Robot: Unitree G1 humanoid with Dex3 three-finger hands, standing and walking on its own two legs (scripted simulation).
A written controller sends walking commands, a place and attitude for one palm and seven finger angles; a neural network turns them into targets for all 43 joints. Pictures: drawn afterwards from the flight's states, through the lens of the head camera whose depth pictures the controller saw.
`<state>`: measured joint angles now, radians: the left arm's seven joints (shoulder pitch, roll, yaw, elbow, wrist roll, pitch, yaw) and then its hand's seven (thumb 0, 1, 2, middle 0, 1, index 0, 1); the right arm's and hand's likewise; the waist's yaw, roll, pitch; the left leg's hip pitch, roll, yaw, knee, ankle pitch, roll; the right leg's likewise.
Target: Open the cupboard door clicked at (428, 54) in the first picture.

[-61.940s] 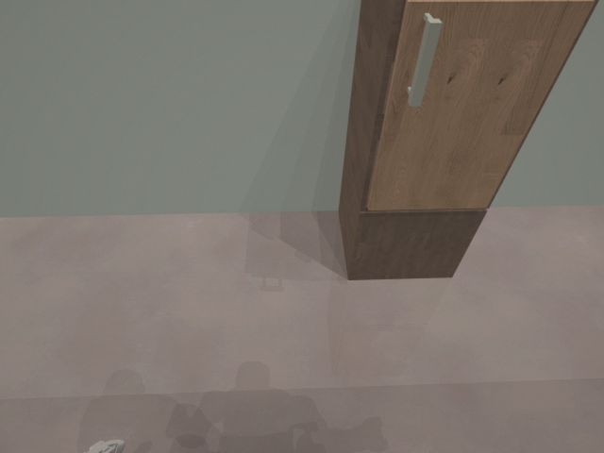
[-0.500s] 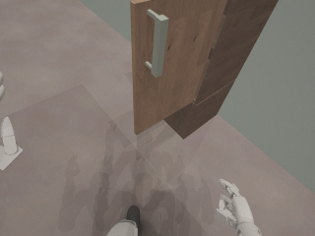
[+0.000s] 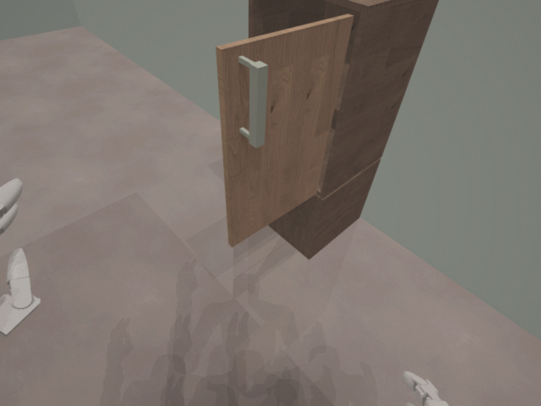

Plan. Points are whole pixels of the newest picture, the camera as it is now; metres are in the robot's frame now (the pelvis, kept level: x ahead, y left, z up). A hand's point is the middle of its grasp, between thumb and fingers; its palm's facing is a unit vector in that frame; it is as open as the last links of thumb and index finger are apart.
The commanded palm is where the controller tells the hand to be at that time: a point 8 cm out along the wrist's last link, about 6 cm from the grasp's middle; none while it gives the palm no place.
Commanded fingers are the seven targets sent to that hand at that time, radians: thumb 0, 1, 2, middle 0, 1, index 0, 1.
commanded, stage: stop stepping back and stand still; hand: left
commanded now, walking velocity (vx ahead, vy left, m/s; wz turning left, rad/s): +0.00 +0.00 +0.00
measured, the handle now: (250, 103) +0.65 +0.07 +0.14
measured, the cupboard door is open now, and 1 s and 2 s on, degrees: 88 88 88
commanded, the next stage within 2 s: let the arm hang, fingers relaxed in 0.74 s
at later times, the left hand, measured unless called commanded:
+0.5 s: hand out of the picture +0.13 +0.31 +0.18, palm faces +0.46 -0.75 -0.48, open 7.4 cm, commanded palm +0.08 +0.34 +0.18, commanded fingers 0.00 0.90 0.90 -0.20 -0.30 -0.20 -0.30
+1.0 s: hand out of the picture +0.13 +0.28 -0.04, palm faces +0.12 -0.89 -0.45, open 7.4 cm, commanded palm none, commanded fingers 0.00 0.90 0.90 -0.20 -0.30 -0.20 -0.30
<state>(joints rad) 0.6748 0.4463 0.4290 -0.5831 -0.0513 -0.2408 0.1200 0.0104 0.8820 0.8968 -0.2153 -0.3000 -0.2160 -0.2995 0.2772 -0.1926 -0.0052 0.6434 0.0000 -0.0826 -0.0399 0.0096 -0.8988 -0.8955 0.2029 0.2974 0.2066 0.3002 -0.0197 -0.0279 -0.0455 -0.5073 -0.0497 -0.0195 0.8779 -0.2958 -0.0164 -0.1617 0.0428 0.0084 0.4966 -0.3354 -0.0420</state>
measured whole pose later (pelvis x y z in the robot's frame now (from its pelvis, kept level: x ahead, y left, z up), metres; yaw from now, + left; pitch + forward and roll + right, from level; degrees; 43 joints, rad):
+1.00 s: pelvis -0.06 +0.03 -0.01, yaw +4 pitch -1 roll -2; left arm 0.25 0.34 0.10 0.36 0.03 0.01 0.00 0.00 0.90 0.90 -0.20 -0.30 -0.20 -0.30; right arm 0.14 -0.33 -0.02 0.86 -0.01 -0.06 0.01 0.01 -0.90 -0.90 0.20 0.30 0.21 0.30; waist -0.02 0.11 -0.02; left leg -0.40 -0.02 -0.04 0.59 -0.17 0.03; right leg -0.27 0.00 -0.04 0.59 -0.31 0.01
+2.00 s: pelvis -0.01 +0.00 +0.01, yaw +4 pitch -2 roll +0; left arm 0.21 0.17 0.01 1.13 0.00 -0.01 0.02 0.00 0.91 0.90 -0.20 -0.30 -0.20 -0.30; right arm 0.22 -0.19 0.00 1.15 -0.02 0.01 -0.03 0.00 -0.90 -0.90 0.20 0.30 0.20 0.30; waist -0.02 0.01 0.05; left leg -0.23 -0.01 -0.06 0.42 -0.15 -0.01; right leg -0.09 0.01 -0.05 0.41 -0.28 -0.03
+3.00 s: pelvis +0.00 +0.00 +0.01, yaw +4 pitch -2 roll +0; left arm 0.22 0.21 0.02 1.14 0.00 -0.01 0.02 0.00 0.90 0.90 -0.20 -0.30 -0.20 -0.30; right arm 0.18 -0.22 -0.01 1.15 -0.01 0.00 -0.03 0.00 -0.90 -0.90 0.20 0.30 0.20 0.30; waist -0.01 0.02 0.07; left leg -0.19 -0.01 -0.05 0.38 -0.16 -0.01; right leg -0.05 0.02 -0.05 0.36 -0.28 -0.03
